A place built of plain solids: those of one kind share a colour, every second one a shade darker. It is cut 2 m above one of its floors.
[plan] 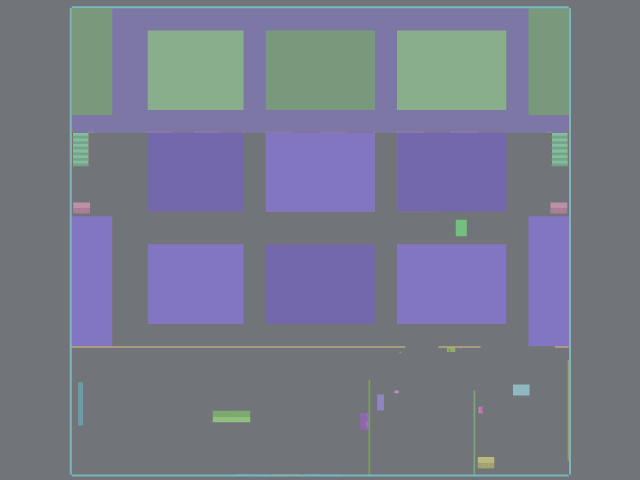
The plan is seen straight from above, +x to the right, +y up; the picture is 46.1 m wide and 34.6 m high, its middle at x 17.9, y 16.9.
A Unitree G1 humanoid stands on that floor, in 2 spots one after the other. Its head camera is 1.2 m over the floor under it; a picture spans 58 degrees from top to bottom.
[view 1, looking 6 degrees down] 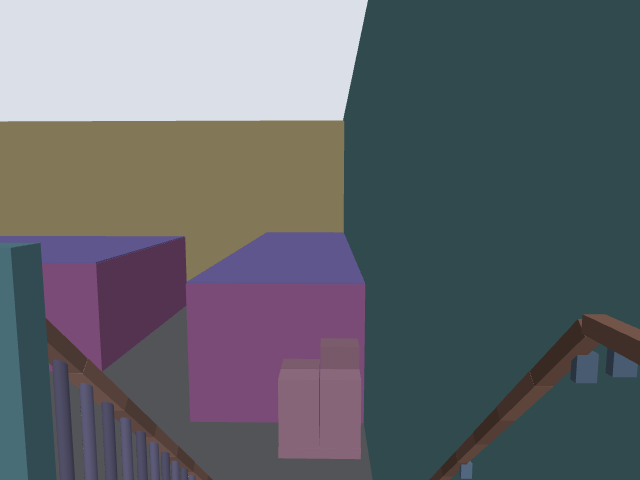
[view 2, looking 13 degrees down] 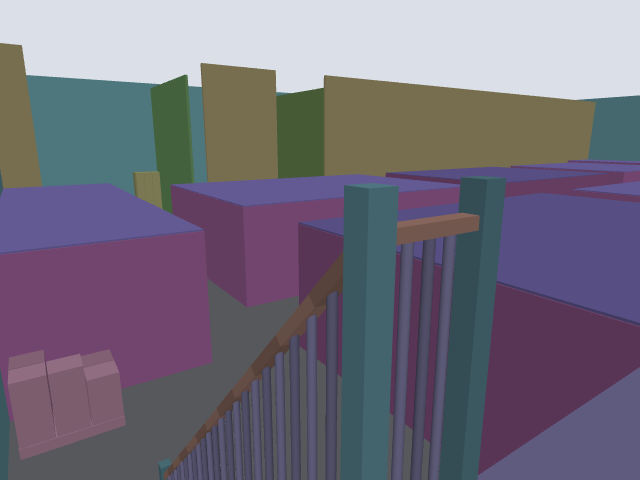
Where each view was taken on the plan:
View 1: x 0.61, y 25.52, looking -89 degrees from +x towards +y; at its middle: utop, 13.59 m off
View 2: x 35.23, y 25.42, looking -124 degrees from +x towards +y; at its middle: units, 7.16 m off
